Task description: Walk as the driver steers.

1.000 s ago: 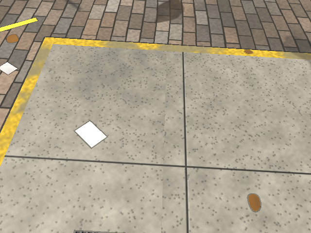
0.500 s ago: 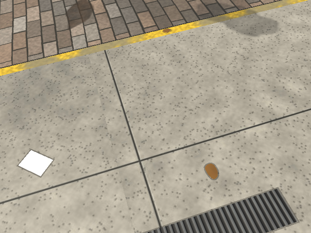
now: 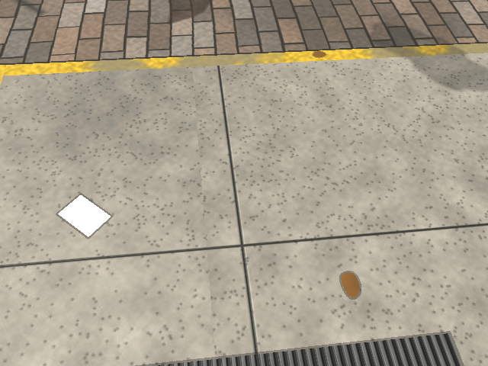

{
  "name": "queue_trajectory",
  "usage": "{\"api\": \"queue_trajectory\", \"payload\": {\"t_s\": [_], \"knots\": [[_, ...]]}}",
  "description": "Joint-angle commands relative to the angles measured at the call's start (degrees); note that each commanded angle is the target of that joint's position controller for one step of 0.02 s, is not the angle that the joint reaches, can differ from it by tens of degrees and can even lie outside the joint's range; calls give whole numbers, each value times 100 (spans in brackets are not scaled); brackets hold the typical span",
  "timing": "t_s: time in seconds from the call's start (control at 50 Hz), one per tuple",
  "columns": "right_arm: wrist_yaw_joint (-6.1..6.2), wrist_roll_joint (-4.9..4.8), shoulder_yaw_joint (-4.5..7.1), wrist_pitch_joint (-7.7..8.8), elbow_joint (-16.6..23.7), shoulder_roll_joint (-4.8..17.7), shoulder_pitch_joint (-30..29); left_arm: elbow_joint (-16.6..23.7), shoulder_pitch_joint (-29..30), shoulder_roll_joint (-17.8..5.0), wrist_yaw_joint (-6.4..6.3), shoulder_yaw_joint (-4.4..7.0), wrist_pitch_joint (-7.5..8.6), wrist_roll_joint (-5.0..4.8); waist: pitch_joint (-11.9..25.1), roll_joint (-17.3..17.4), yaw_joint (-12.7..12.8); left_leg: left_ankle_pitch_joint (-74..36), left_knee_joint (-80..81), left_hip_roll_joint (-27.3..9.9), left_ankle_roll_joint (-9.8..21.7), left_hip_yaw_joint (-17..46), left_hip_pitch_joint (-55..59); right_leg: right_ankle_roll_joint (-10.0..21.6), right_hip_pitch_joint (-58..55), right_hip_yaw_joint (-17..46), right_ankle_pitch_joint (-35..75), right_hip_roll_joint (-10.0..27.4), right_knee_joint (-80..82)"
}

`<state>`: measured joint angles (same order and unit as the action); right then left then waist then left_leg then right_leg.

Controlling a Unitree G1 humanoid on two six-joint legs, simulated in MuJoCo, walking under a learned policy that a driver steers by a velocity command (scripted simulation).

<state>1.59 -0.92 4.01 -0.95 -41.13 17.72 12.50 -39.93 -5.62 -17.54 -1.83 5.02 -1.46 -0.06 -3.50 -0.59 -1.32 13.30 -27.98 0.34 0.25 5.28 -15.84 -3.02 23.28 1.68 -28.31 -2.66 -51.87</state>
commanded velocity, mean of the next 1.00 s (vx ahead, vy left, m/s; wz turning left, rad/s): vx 0.00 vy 0.00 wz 0.25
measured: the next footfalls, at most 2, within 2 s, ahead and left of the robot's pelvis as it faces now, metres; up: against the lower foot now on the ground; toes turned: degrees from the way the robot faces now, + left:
right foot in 0.14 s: +0.05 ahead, -0.13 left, +0.00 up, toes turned +8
left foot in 0.58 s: -0.01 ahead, +0.12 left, +0.00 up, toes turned +23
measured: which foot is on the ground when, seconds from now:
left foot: down 0.00-0.14, up 0.16-0.56, down 0.58-1.00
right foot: up 0.00-0.12, down 0.14-0.58, up 0.60-1.00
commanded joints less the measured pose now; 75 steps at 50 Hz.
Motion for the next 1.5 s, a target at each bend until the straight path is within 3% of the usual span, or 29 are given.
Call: {"api": "queue_trajectory", "payload": {"t_s": [0.02, 0.12, 0.14, 0.16, 0.18, 0.22, 0.28, 0.42, 0.52, 0.56, 0.58, 0.6, 0.62, 0.64, 0.66, 0.72, 0.94, 1.0, 1.1, 1.12, 1.14, 1.16, 1.18, 1.2, 1.24, 1.3, 1.34, 1.42, 1.5], "knots": [[72, -23, 312, -82, 481, 1021, -296, 414, 106, -147, 79, 3, 142, -69, 911, 965, 4, -2369, 542, -1099, 1120, 1368, 876, -114, -30, 61, 380, -12, 853], [48, -120, 273, -161, 635, 881, -543, 218, -642, -462, 157, 167, 199, -41, 873, 933, 272, -639, 218, -688, 633, 1692, -52, 147, -1560, 3, 1838, 55, 3096], [36, -24, 188, -149, 637, 568, -336, 259, -847, -878, 103, 265, 189, 51, 928, -65, 197, 743, -857, -183, 261, 1175, -825, 549, -2148, 1131, 1859, 1210, 3444], [53, -13, 201, -92, 788, 513, -239, 320, -640, -1345, 122, 342, 163, 245, 618, -1508, 21, 2305, -2120, 586, -53, 290, -1850, 1487, -1711, 2715, 2182, 2426, 3779], [65, 38, 331, -43, 750, 960, -198, 473, -456, -1074, 127, 247, 248, 330, 539, -1155, 52, 2308, -3343, 173, -187, 492, -1832, 1958, -1311, 2920, 2073, 2696, 3884], [66, -14, 446, -128, 446, 1082, 31, 564, 171, -578, 75, 99, 319, 171, 243, -580, -184, 1475, -3964, 48, -308, 421, -1850, 1496, -1119, 1626, 1746, 1921, 3763], [40, -35, 379, -187, 511, 791, -109, 524, 23, -472, -42, 40, 304, 88, 252, -618, 23, 796, -4168, -4, -548, 124, -2002, 1437, -1384, 745, 2545, 1601, 3666], [-151, -7, 167, -186, 981, 429, -673, 406, -413, -876, -50, 196, 148, 71, 560, -759, 423, 962, -2372, -391, -655, -422, -1590, 1686, -2119, 208, 3197, 1983, 3536], [-250, -33, 199, -258, 1078, 496, -506, 337, -347, -1046, 91, 265, 137, -100, 662, -867, 302, 807, -1061, -231, -312, -824, -652, 1523, -1956, -98, 3856, 2119, 3101], [-252, -5, 243, -262, 944, 511, -78, 242, -318, -926, 114, 217, 142, -227, 749, -687, 14, -246, 338, -5, 24, -924, 316, 1125, -1616, -388, 3612, 1907, 2476], [-193, 21, 309, -245, 896, 764, 139, 102, -652, -627, 143, 105, 168, -140, 952, -50, 22, -1448, 765, -257, 226, -380, 1353, 683, -921, -740, 2870, 1576, 1786], [-74, 116, 346, -194, 1031, 1254, 245, 334, -591, -22, 206, -159, 200, 263, 1253, 1800, 164, -4188, 569, -1929, 856, 1583, 2469, 57, 632, -1077, -543, 914, 162], [-119, 284, 203, -50, 1070, 913, 76, 301, -357, -378, 145, -37, 152, 136, 1404, 1319, -79, -4043, 595, -2509, 1883, 1747, 1537, -120, 718, -309, -1167, 716, -675], [-178, 307, 85, 74, 991, 580, -110, 194, -300, -648, 119, 32, 88, -30, 1182, 875, -61, -3508, 712, -2087, 1805, 1141, 1198, -142, 529, -44, -908, 826, -908], [-196, 275, 19, 155, 846, 381, -365, 106, -395, -590, 117, 33, 51, -70, 960, 883, 105, -2854, 781, -1682, 1470, 679, 1050, -141, 495, 74, -560, 851, -723], [-153, 264, -45, 233, 662, 272, -729, -219, -726, -606, 57, 64, -47, -55, 709, 879, 264, -3043, 866, -1357, 1185, 6, 662, -286, 36, 235, 366, 681, -605], [18, 188, 179, 22, 368, 645, -787, 139, -431, -433, 51, -4, -164, -86, 450, 654, -1, -2050, 992, -1928, 1532, -29, 1127, -242, 350, -168, 41, 784, 125], [-13, 91, 264, 46, 278, 811, -582, 236, -378, -405, 156, -28, -151, -136, 515, 669, -85, 230, 1423, -2012, 1460, 33, 1092, 30, 189, -402, 71, 765, 483], [-142, -129, 276, 174, 188, 788, -911, -207, -1338, -443, 295, 49, -36, -165, 453, 497, 549, 1513, 936, -1598, 835, -744, 84, 724, -1706, -961, 936, 333, 2414], [-172, -76, 184, 211, 199, 451, -981, -482, -1994, -658, 253, 155, -15, -190, 551, -4, 747, 1478, -183, -1241, 511, -1254, -653, 973, -2637, -528, 773, 424, 2675], [-218, 117, 56, 282, 521, 35, -1354, -507, -2567, -1426, 158, 366, 54, -186, 538, -1639, 897, 2099, -2704, -378, -99, -1897, -2504, 1767, -3497, 2073, 453, 1911, 3313], [-242, 53, 96, 421, 741, 245, -1697, -176, -2204, -1454, 248, 288, 282, -64, 387, -1227, 857, 2420, -3618, 84, -118, -581, -3513, 2510, -3197, 3975, -318, 2520, 4093], [-320, -117, 168, 518, 715, 549, -1606, -54, -1755, -1115, 264, 185, 425, -54, 73, -820, 631, 1833, -3778, -253, -20, -232, -3777, 2387, -3077, 3540, -404, 2490, 4301], [-363, -124, 215, 589, 587, 730, -1373, -1, -1515, -877, 251, 107, 505, -109, -147, -674, 438, 1147, -3618, -407, 50, -241, -3746, 2128, -2975, 2942, -105, 2229, 4276], [-323, 113, 252, 678, 414, 791, -1233, 49, -1354, -740, 189, 32, 505, -138, -171, -466, 311, 256, -3037, -518, -28, -281, -3403, 1768, -2833, 2102, 1121, 1797, 4246], [-311, 135, 184, 666, 360, 502, -1196, 136, -1403, -846, 43, 44, 458, -31, 46, -460, 219, -519, -2434, -237, -269, -537, -2751, 1511, -2581, 1144, 4189, 1399, 3945], [-321, 117, 85, 629, 382, 258, -1363, 143, -1395, -858, -41, 53, 384, -27, 89, -489, 277, -1041, -1578, -67, -337, -713, -2126, 1279, -2135, 571, 4899, 1072, 3778], [-459, 55, 7, 608, 516, 148, -1786, -13, -1765, -884, -87, 67, 294, -43, 108, -708, 555, -1760, -495, 108, -245, -811, -1334, 1108, -1818, 534, 4730, 1078, 3611], [-484, 115, 148, 709, 337, 549, -1182, -8, -1468, -846, -77, 66, 318, -61, 382, -803, 218, -1493, -34, 137, 121, -625, -851, 1044, -2359, 886, 5371, 1295, 2886]]}}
